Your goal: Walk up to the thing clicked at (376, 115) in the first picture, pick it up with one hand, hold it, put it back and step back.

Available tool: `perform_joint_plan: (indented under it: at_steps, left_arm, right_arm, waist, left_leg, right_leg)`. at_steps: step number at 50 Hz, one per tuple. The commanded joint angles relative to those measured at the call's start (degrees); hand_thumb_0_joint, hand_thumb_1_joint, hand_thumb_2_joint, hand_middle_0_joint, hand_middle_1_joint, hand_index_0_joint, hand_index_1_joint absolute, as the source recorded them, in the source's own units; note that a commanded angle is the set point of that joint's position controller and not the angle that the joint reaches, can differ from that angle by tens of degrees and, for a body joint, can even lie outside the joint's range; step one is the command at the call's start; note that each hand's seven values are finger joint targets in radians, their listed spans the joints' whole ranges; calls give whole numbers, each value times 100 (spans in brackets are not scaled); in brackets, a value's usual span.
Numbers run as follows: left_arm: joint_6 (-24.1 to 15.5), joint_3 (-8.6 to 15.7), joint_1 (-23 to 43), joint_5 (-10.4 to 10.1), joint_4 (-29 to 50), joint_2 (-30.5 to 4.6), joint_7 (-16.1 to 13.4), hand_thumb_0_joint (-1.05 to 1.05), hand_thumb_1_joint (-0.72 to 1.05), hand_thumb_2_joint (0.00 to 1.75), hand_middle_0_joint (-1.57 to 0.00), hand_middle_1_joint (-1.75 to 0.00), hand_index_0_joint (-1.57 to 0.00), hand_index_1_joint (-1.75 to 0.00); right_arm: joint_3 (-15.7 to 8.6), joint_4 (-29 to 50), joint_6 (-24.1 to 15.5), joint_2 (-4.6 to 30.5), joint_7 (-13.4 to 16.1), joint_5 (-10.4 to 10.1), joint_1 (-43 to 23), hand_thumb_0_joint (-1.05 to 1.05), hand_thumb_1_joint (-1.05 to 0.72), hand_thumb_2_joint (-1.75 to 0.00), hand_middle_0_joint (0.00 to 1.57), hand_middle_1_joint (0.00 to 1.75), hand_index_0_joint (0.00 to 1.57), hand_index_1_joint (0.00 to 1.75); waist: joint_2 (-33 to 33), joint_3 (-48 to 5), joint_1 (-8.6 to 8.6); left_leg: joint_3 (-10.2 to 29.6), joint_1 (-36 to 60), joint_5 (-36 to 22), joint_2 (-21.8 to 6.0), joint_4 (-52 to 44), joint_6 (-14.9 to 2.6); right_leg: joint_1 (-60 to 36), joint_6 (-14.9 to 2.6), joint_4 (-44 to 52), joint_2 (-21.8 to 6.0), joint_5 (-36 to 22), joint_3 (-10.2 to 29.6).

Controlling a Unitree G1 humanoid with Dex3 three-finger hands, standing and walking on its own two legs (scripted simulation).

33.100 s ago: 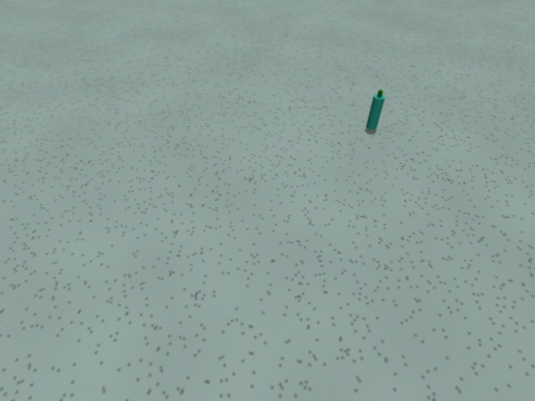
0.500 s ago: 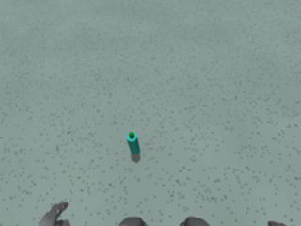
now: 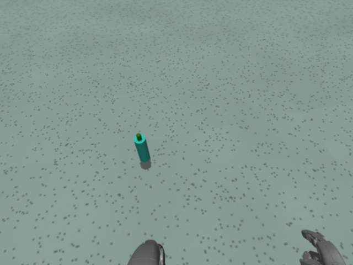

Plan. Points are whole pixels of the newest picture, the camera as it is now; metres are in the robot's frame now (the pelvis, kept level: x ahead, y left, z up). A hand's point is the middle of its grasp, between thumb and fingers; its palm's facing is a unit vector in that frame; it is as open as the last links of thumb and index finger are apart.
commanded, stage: step back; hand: left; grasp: from the side
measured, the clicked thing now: (141, 146) +0.77 +0.26 -0.62
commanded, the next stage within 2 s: stand in 1.82 s
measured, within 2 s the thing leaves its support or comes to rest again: neither
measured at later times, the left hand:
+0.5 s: hand out of the picture -0.05 +0.25 -0.13, palm faces +0.07 -0.92 -0.38, open 7.4 cm
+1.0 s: hand out of the picture -0.27 +0.22 -0.13, palm faces +0.14 -0.90 -0.42, open 7.4 cm
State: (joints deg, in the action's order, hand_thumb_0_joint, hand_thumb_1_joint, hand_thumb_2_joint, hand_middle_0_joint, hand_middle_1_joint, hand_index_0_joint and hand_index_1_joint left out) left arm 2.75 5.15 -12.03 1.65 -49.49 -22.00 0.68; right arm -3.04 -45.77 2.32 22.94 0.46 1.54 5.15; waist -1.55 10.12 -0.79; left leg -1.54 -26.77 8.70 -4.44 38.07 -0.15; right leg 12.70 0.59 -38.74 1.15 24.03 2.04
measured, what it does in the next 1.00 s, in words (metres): walks backwards: left foot, then right foot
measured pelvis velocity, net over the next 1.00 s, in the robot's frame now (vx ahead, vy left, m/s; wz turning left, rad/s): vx -0.28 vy -0.07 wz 0.13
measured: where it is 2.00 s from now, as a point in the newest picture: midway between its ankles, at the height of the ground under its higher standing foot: outside the picture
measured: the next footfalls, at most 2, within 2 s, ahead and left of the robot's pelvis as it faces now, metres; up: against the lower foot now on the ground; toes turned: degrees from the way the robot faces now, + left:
left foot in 0.30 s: -0.06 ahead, +0.11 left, +0.00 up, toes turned +4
right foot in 0.62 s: -0.20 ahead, -0.18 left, +0.00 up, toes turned +7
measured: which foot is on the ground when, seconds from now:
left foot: down 0.00-0.02, up 0.04-0.28, down 0.30-0.64, up 0.66-0.92, down 0.94-1.00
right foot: down 0.00-0.32, up 0.34-0.60, down 0.62-1.00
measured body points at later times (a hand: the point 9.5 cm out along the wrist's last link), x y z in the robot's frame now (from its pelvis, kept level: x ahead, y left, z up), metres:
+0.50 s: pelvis -0.16 -0.03 +0.01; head -0.11 -0.01 +0.46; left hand -0.06 +0.30 -0.10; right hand -0.05 -0.34 -0.10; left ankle -0.10 +0.11 -0.71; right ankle -0.17 -0.17 -0.64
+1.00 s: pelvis -0.28 -0.07 +0.01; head -0.26 -0.07 +0.46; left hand -0.28 +0.27 -0.10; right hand -0.18 -0.37 -0.12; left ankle -0.29 +0.06 -0.71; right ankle -0.24 -0.18 -0.71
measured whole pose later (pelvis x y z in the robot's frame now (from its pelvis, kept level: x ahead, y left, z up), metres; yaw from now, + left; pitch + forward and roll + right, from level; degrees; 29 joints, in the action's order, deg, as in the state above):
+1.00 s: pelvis -0.28 -0.07 +0.01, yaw +8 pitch -3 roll +2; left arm 0.9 4.1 -13.5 2.4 -53.1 -22.6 0.4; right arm -3.6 -56.3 0.9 21.5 -0.8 2.2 13.3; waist 1.2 5.3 -2.3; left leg 1.0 -13.9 18.5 3.3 34.7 -0.7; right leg 19.5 -0.5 -42.3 -3.9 23.0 -0.1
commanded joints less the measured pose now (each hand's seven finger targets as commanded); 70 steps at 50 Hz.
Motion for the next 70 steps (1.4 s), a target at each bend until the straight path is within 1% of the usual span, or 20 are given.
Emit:
perform_joint_plan:
  at_steps: [1,5,11,14,17,20,26,30,32,33,36,42,46,47,49,50,58,60,61,70]
  left_arm:
    - [-79,586,-235,130,579,-2244,-70,0,90,90,-20,-30,-20,-30]
    - [-173,373,938,124,903,-1409,-187,0,90,90,-20,-30,-20,-30]
    - [-85,338,379,106,922,-1348,-258,0,90,90,-20,-30,-20,-30]
    - [45,229,317,-9,938,-1202,-199,0,90,90,-20,-30,-20,-30]
    - [75,275,809,-38,1036,-1200,-223,0,90,90,-20,-30,-20,-30]
    - [115,261,315,-149,738,-1107,-196,0,90,90,-20,-30,-20,-30]
    - [39,258,193,-28,669,-1059,-83,0,90,90,-20,-30,-20,-30]
    - [-133,259,-564,15,115,-1003,-89,0,90,90,-20,-30,-20,-30]
    - [-149,539,-213,128,320,-2116,-93,0,90,90,-20,-30,-20,-30]
    - [-168,559,205,148,501,-2368,-125,0,90,90,-20,-30,-20,-30]
    - [-294,330,798,132,518,-1538,-192,0,90,90,-20,-30,-20,-30]
    - [-419,374,-41,140,267,-1571,-161,0,90,90,-20,-30,-20,-30]
    - [-338,266,260,72,266,-1582,-102,0,90,90,-20,-30,-20,-30]
    - [-322,148,142,80,252,-1308,-93,0,90,90,-20,-30,-20,-30]
    - [-350,98,505,-68,185,-1123,-97,0,90,90,-20,-30,-20,-30]
    - [-380,171,519,-14,145,-1408,-95,0,90,90,-20,-30,-20,-30]
    - [-606,155,-335,29,-454,-1024,-109,0,90,90,-20,-30,-20,-30]
    - [-665,349,-408,82,-452,-1873,-168,0,90,90,-20,-30,-20,-30]
    - [-677,360,-126,87,-292,-1898,-157,0,90,90,-20,-30,-20,-30]
    - [-580,84,663,-40,-152,-1383,-117,0,90,90,-20,-30,-20,-30]
  right_arm:
    - [-388,481,-63,1095,162,-82,-267,0,-90,-90,20,30,20,30]
    - [-338,100,-112,1068,153,-134,540,0,-90,-90,20,30,20,30]
    - [-240,114,-206,909,134,-38,673,0,-90,-90,20,30,20,30]
    - [-305,-147,-270,944,134,1,1070,0,-90,-90,20,30,20,30]
    - [-569,67,-273,2234,95,54,688,0,-90,-90,20,30,20,30]
    - [-356,60,-306,1597,197,89,229,0,-90,-90,20,30,20,30]
    - [-409,219,-204,1520,202,130,331,0,-90,-90,20,30,20,30]
    - [-342,178,-50,1468,127,21,232,0,-90,-90,20,30,20,30]
    - [-221,430,-67,883,177,-47,-24,0,-90,-90,20,30,20,30]
    - [-362,358,-43,1174,234,-27,-121,0,-90,-90,20,30,20,30]
    - [-272,-27,-109,1078,177,-102,363,0,-90,-90,20,30,20,30]
    - [-256,-135,-214,1001,20,62,174,0,-90,-90,20,30,20,30]
    - [-315,-545,-329,942,-63,32,729,0,-90,-90,20,30,20,30]
    - [-389,-685,-366,1009,-49,68,958,0,-90,-90,20,30,20,30]
    - [-497,-584,-413,1772,-56,108,792,0,-90,-90,20,30,20,30]
    - [-520,-512,-435,1789,-77,69,551,0,-90,-90,20,30,20,30]
    - [-218,-550,-316,889,-96,-20,200,0,-90,-90,20,30,20,30]
    - [-162,-456,-303,723,-40,-34,174,0,-90,-90,20,30,20,30]
    - [-251,-539,-320,990,-1,7,247,0,-90,-90,20,30,20,30]
    - [-238,-968,-392,718,-84,18,645,0,-90,-90,20,30,20,30]
  waist:
    - [1956,-631,-416]
    - [1093,-564,257]
    - [1405,-1059,-113]
    - [877,-1346,-35]
    - [-1095,-1153,318]
    - [-320,-1167,-161]
    - [-880,-1166,78]
    - [-785,-1683,-153]
    - [1682,-1071,-323]
    - [1626,-661,-360]
    - [682,-611,170]
    - [1120,-790,-400]
    - [1109,-868,20]
    - [673,-997,120]
    - [-804,-861,300]
    - [-506,-515,205]
    - [-293,-884,-259]
    - [1172,-739,-370]
    - [786,-447,-273]
    - [987,-919,136]
  left_leg:
    - [694,-367,2514,969,2053,132]
    - [959,16,1676,1129,3119,72]
    - [374,175,1950,557,447,50]
    - [56,1257,103,668,-1588,-47]
    - [3646,484,-756,-1986,-2054,-1833]
    - [1878,911,-1615,-1156,-1359,-1354]
    - [1779,1460,-651,-1190,-1217,-1367]
    - [1019,984,-24,-579,-439,-786]
    - [591,-803,2407,949,1494,-56]
    - [1210,-346,2615,713,2525,106]
    - [1158,-422,1684,964,2944,7]
    - [646,-354,2034,550,957,133]
    - [52,1633,1428,648,-1322,-105]
    - [323,2333,1207,617,-1649,-193]
    - [3502,1685,4059,-1340,-2567,-1212]
    - [3473,1014,4118,-1478,-2711,-1429]
    - [1064,265,1495,-274,-898,-461]
    - [567,-774,2426,691,1069,-102]
    - [933,-584,2465,409,1481,-47]
    - [-129,1555,613,439,-753,44]
  right_leg:
    - [1328,-1787,2627,-2558,831,3282]
    - [1236,-1148,1625,-1436,-1530,1031]
    - [-547,-1076,887,-1562,-2777,923]
    - [-334,-721,-90,-1148,-2557,549]
    - [1032,-116,-2597,117,1311,442]
    - [1361,-246,-3502,308,667,984]
    - [1153,6,-1342,-46,681,351]
    - [-441,-233,1582,97,-565,-292]
    - [388,-1233,2210,-1977,308,2826]
    - [1655,-1808,2507,-2658,636,3591]
    - [971,-1124,1517,-1485,-853,1438]
    - [-311,-1168,1695,-1527,1017,1656]
    - [693,-958,1515,-1470,638,1176]
    - [1085,-749,944,-1215,431,815]
    - [1940,-136,-705,-229,880,-250]
    - [1566,-164,-1223,-359,799,37]
    - [-1086,-238,1589,-98,-687,-217]
    - [-877,-1163,2616,-2133,1242,2814]
    - [-308,-1604,2554,-2598,1012,3144]
    - [570,-807,1331,-1314,-1739,376]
